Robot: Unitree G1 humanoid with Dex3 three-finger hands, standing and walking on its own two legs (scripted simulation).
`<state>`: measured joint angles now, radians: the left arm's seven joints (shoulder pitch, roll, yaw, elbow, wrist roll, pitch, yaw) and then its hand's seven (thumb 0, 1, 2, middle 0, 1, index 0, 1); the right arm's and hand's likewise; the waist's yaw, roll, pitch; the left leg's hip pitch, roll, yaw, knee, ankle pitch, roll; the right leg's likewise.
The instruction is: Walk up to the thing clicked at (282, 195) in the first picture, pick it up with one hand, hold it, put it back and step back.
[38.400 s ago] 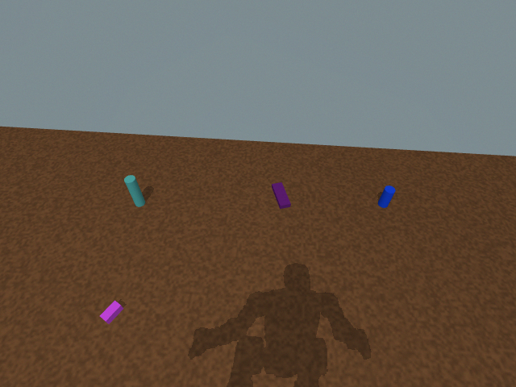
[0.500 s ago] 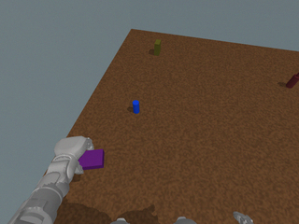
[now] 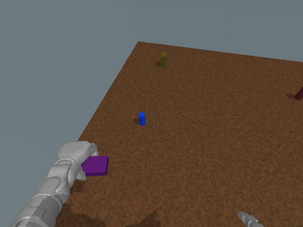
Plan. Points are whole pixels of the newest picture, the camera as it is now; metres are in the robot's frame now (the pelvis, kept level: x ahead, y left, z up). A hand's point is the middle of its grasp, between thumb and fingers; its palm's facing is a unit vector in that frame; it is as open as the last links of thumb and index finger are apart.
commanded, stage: hold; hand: left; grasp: from above
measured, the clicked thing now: (83, 166) +0.32 +0.23 -0.09
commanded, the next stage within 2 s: crouch in 1.36 s
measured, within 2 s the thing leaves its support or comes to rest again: neither
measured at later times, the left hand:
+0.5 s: hand (79, 173) +0.28 +0.21 -0.03, palm faces -0.45 -0.05 -0.89, open 8.3 cm
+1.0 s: hand (77, 173) +0.27 +0.21 -0.02, palm faces -0.45 -0.04 -0.89, open 8.4 cm
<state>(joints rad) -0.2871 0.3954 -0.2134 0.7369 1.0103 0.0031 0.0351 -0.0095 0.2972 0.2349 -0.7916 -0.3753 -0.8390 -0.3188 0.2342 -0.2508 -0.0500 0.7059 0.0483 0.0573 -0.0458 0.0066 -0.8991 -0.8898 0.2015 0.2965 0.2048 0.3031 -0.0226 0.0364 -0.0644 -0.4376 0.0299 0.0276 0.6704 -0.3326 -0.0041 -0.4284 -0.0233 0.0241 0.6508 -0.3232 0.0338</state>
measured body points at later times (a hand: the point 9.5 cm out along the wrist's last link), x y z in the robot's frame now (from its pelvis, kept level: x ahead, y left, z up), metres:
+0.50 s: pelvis -0.02 -0.01 +0.01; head -0.01 -0.02 +0.46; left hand +0.30 +0.21 +0.02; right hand +0.12 -0.26 -0.11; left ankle +0.00 +0.12 -0.72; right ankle +0.00 -0.14 -0.72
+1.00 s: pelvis -0.02 -0.01 +0.01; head -0.02 -0.03 +0.46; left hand +0.29 +0.21 +0.03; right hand +0.13 -0.26 -0.10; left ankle +0.00 +0.12 -0.72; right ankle +0.00 -0.14 -0.72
